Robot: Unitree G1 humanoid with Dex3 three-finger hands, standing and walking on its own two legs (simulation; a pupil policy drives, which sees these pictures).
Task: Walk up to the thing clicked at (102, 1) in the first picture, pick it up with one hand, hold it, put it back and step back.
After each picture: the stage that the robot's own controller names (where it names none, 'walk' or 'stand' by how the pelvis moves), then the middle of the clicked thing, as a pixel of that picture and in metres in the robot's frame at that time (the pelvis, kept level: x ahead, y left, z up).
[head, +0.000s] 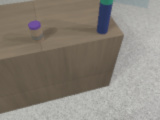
stand; (104, 13) +0.82 -0.09 -0.03
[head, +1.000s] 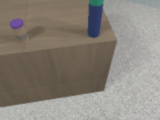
rise first; (95, 15) +0.73 -0.01 +0.00
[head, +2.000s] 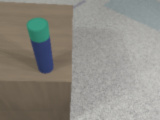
rise first; (42, 49) +0.46 +0.20 +0.01
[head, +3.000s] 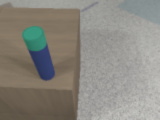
stand; (41, 57) +0.43 +0.19 +0.01
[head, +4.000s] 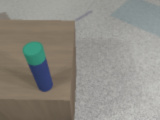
stand; (40, 69) +0.42 +0.20 -0.03
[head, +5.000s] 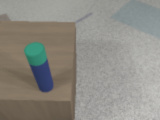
stand; (41, 70) +0.42 +0.19 -0.03
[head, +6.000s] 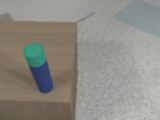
stand; (40, 71) +0.41 +0.20 -0.03
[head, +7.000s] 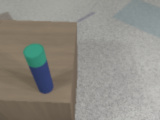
stand; (40, 71) +0.41 +0.19 -0.03
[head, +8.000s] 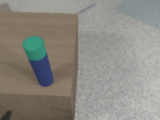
rise first; (40, 64) +0.42 +0.20 -0.03
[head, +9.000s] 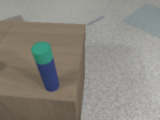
go down; (47, 69) +0.42 +0.19 -0.02
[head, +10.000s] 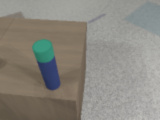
go down; (48, 67) +0.42 +0.18 -0.02
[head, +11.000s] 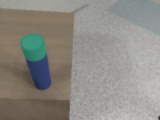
go down; (38, 66) +0.40 +0.17 +0.01
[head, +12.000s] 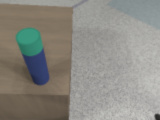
close in; (35, 61) +0.41 +0.17 +0.02
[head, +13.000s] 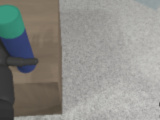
close; (18, 45) +0.43 +0.19 +0.06
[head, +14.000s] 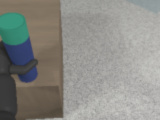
lift; (21, 53) +0.41 +0.19 +0.05
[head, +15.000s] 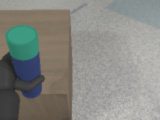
lift; (28, 67) +0.34 +0.17 +0.11
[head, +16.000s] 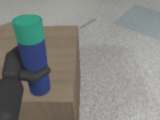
lift; (34, 60) +0.33 +0.16 +0.16
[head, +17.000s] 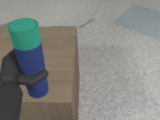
hold; (32, 63) +0.33 +0.16 +0.15
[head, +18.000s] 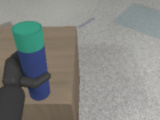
crouch; (34, 66) +0.32 +0.16 +0.14
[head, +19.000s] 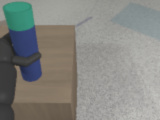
crouch; (26, 46) +0.39 +0.19 +0.16
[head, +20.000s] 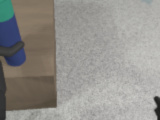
lower; (7, 34) +0.46 +0.20 +0.05
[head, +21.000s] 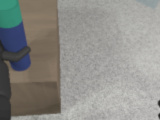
lower; (14, 39) +0.45 +0.20 +0.06
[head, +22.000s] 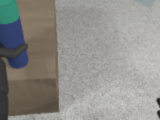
lower; (11, 36) +0.46 +0.20 +0.07
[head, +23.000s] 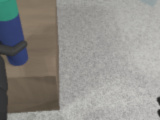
lower; (10, 33) +0.46 +0.20 +0.07
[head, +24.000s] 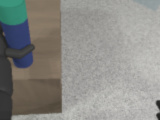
draw back; (18, 36) +0.45 +0.19 +0.07
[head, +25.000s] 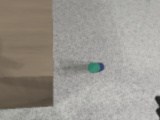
rise; (96, 67) +0.58 -0.23 -0.52
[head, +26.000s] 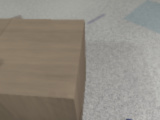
sink last; out of the picture +0.37 -0.24 -0.69
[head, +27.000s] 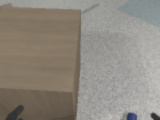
stand; out of the picture +0.35 -0.31 -0.69
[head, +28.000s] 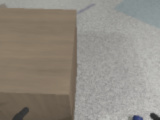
stand; out of the picture +0.33 -0.35 -0.68
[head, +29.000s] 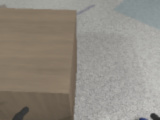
stand; out of the picture +0.32 -0.40 -0.68
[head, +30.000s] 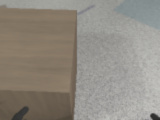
stand; out of the picture +0.31 -0.44 -0.68
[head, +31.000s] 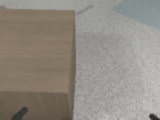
stand; out of the picture +0.30 -0.47 -0.68
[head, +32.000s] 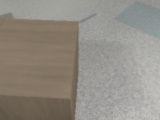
stand; out of the picture +0.28 -0.50 -0.74
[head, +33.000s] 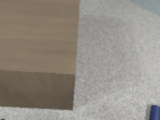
walk; out of the picture +0.32 -0.57 -0.71
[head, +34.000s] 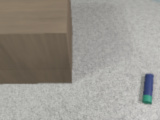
walk; (148, 88) +0.61 -0.51 -0.71
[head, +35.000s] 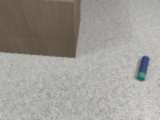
stand; (143, 68) +0.87 -0.53 -0.71
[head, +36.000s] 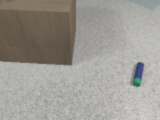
stand; (138, 74) +0.89 -0.52 -0.74
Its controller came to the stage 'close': yes
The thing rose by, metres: 0.19
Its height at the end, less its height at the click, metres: -0.72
